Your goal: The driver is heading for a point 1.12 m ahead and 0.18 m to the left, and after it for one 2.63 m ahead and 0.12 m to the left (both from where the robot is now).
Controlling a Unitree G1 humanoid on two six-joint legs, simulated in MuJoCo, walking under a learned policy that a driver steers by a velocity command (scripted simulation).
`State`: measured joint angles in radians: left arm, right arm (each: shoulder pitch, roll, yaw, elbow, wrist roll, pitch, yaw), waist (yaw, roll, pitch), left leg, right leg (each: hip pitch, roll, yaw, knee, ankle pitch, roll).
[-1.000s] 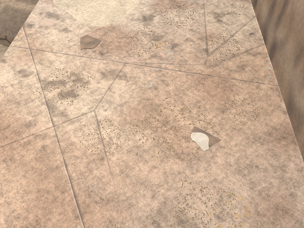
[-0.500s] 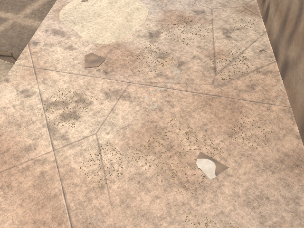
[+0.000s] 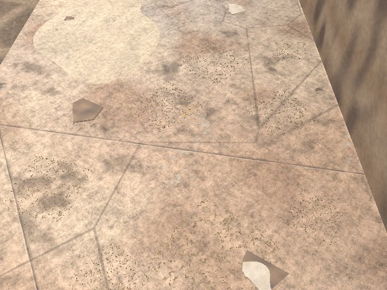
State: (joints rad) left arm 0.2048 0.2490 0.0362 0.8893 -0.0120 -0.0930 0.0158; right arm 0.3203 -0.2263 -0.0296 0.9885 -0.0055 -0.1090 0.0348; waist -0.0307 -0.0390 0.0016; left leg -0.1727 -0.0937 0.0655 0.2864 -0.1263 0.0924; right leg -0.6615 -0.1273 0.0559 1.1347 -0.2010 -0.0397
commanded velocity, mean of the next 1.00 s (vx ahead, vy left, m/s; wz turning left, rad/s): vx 0.50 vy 0.00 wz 0.30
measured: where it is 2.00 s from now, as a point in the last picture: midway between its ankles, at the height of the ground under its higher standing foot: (147, 174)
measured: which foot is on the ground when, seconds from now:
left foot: down 0.00-0.30, up 0.32-0.86, down 0.88-1.00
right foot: up 0.00-0.28, down 0.30-0.88, up 0.90-1.00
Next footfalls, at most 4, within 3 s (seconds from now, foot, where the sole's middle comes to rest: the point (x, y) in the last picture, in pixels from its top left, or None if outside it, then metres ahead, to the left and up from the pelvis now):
0.30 right None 0.34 -0.17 -0.78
0.88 left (167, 266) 0.61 0.10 -0.78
1.40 right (180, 180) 0.99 0.05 -0.78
1.88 left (112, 160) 1.10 0.35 -0.78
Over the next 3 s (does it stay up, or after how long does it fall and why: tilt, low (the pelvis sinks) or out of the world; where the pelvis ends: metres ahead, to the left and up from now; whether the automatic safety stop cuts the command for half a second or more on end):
stays up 1.04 0.20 0.00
